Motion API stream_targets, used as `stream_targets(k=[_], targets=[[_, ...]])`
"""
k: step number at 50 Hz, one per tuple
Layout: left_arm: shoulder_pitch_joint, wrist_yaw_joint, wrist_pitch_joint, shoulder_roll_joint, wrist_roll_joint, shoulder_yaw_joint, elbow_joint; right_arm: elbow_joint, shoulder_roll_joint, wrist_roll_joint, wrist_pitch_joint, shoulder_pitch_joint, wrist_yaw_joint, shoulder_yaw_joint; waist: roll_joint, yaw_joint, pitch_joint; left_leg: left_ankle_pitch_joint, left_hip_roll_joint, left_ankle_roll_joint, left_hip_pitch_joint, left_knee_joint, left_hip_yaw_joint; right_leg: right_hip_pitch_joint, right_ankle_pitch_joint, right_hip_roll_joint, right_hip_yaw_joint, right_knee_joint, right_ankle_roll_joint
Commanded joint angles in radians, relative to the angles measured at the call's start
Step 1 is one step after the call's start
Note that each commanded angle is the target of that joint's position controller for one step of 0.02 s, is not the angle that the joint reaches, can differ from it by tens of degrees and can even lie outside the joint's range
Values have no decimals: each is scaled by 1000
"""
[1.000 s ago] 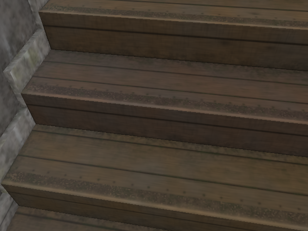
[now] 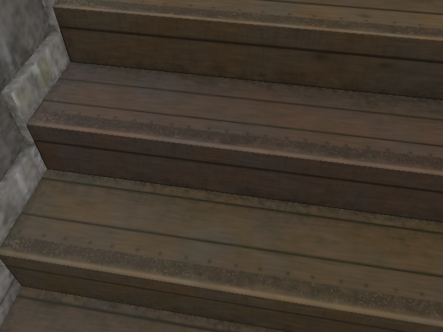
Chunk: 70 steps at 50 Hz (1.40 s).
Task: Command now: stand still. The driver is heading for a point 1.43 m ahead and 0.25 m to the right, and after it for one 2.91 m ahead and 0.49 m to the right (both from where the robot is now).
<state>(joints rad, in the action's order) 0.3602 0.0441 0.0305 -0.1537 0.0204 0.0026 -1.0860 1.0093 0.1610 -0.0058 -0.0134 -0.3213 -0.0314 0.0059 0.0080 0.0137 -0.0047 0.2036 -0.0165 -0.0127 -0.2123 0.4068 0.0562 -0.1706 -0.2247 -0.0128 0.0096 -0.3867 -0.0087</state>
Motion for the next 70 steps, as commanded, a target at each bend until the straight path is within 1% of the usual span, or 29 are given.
stream_targets(k=[1,28,30,33,35,37,39,40,41,42,43,44,45,47,50,53,55,56,57,58,59,60,61,62,63,64,65,67,70], targets=[[89,2,-6,-80,-1,11,9,-25,81,1,7,-54,-2,-13,0,-1,-61,-6,-66,-37,-1,-86,-66,-71,46,-52,-39,79,65],[145,5,-5,-71,-2,10,13,-22,79,5,8,-75,5,-10,-5,0,-56,-66,-67,-36,3,-79,-58,-60,98,-54,-43,74,65],[144,10,-5,-93,-16,20,20,-24,126,19,2,-86,-2,-28,24,-6,-44,235,-62,-75,2,-82,-76,-97,-147,-11,-5,7,91],[77,6,-29,-70,-16,14,71,-33,177,23,-5,-128,-22,-58,110,-36,-108,568,-201,-183,0,-169,-303,-347,-291,5,12,-194,113],[76,-9,-58,-52,-10,6,71,-39,203,4,-10,-134,-37,-76,139,-39,-49,539,-300,-247,-34,-219,-434,-350,-202,-18,15,-424,111],[144,-18,-71,-33,-21,-3,64,-66,204,8,-4,-35,-38,-78,143,26,-36,476,-334,-269,-158,-236,-436,-284,-230,-50,-20,-596,107],[181,-23,-77,-30,-28,-10,66,-86,184,29,2,85,-16,-74,79,104,-76,336,-222,-194,-270,-177,-223,-106,-201,-49,20,-282,139],[210,-19,-74,-48,-11,-2,47,-97,151,36,-1,105,-9,-62,28,117,-111,270,-141,-163,-324,-45,-137,-11,-158,2,62,-119,137],[301,-15,-71,-99,-4,17,17,-114,115,29,6,119,3,-50,-71,136,-80,204,-88,-135,-429,170,-77,132,-92,-25,-17,-32,149],[431,-8,-60,-189,-4,43,0,-146,38,14,29,167,26,-22,-293,174,-11,149,0,-67,-619,587,30,309,-88,-213,-329,104,204],[449,-10,-69,-281,4,61,26,-118,18,42,56,87,35,-18,-363,155,45,207,69,-16,-702,935,-67,279,-373,-390,-740,254,361],[377,-10,-83,-248,4,54,34,-142,44,74,83,125,47,-18,-220,116,-62,188,40,-1,-850,1218,-158,213,-594,-421,-816,311,398],[296,-6,-86,-207,7,40,40,-187,28,83,106,205,57,-6,-184,85,-175,140,22,-6,-1037,1469,-200,197,-484,-410,-701,277,359],[294,-22,-71,-100,14,7,31,-227,-29,42,125,221,61,29,-31,56,-159,97,8,-31,-1217,1759,-184,269,-185,-343,-462,198,282],[289,-44,-66,6,16,-26,6,-301,-68,57,112,220,79,63,-17,7,-164,139,-25,-87,-1340,1957,-223,177,-66,-300,-252,187,208],[176,-36,-87,-21,-9,-38,28,-432,-74,47,102,352,80,108,-47,-44,-231,70,-59,-76,-1249,1696,-130,-130,-84,-211,-63,303,161],[215,-7,-101,-44,-48,-40,47,-501,-32,33,106,504,93,137,-34,1,-154,-81,-78,-54,-690,1183,183,-516,-15,-162,28,540,210],[320,5,-105,-104,-73,-23,3,-543,-74,30,114,611,80,155,-56,33,-75,-30,-76,-60,-405,1018,236,-515,153,-173,12,605,211],[368,-1,-110,-130,-74,-31,-23,-528,-51,47,122,549,70,128,-148,-19,92,60,33,-88,-183,1046,297,-345,962,-176,44,444,234],[392,-12,-117,-216,-35,-14,-27,-500,45,57,125,420,63,87,-274,-91,175,183,94,-124,-140,981,285,-119,1585,-192,68,258,224],[343,-8,-106,-304,-30,11,-26,-450,125,42,114,251,61,48,-402,-190,212,296,95,-153,-234,754,197,193,1809,-226,28,62,196],[266,3,-99,-314,-19,27,0,-399,188,25,102,118,64,14,-406,-246,268,280,72,-177,-166,590,24,280,1823,-248,-19,-121,179],[252,-5,-121,-233,4,15,50,-302,270,-16,87,-88,70,-23,-135,-264,389,332,-109,-281,148,419,-404,-11,1536,-180,-62,-419,171],[204,-44,-154,-64,-3,-5,68,-180,363,-42,56,-297,48,-59,339,-261,495,524,-343,-414,400,-126,-1051,-370,278,86,-157,-881,154],[75,-96,-194,-49,-10,8,115,-117,265,-55,54,-300,23,-38,231,-245,441,570,-375,-348,306,-241,-1229,-521,150,157,-393,-1449,143],[-104,-123,-195,23,-34,-6,230,-65,138,-23,62,-188,30,-6,162,-150,207,587,-370,-258,128,-174,-1021,-743,133,120,-353,-1680,174],[-228,-131,-191,48,-24,-29,321,-8,25,-19,75,-132,43,20,57,-92,54,481,-327,-217,-33,-89,-785,-848,131,91,-298,-1783,215],[-135,-120,-155,116,-19,-68,328,54,-108,-44,89,-30,70,43,-103,48,-17,140,-226,-103,-184,3,-393,-912,191,64,-310,-1892,259],[-55,-112,-115,109,-47,-104,311,29,-91,-64,91,62,85,48,-36,142,-61,25,-146,-83,-335,-52,-31,-980,210,39,-220,-1758,214]])
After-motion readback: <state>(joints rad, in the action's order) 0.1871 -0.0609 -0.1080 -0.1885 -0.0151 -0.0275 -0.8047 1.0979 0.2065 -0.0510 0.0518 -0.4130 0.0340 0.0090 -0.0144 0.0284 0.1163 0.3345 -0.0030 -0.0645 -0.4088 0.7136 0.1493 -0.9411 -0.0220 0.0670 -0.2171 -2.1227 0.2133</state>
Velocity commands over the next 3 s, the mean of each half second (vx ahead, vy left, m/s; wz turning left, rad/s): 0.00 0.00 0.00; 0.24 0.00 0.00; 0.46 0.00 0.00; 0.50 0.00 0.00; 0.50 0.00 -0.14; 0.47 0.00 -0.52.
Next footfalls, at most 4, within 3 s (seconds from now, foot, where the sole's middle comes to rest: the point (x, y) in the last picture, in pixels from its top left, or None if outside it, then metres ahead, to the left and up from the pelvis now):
1.20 left None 0.34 0.09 -0.61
1.70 right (292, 255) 0.58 -0.13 -0.43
2.28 left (208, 107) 0.92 0.08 -0.26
2.82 right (292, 6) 1.14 -0.14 -0.09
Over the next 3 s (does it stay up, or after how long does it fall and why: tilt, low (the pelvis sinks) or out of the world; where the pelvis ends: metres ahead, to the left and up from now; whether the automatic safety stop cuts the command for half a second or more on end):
stays up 1.08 -0.09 0.65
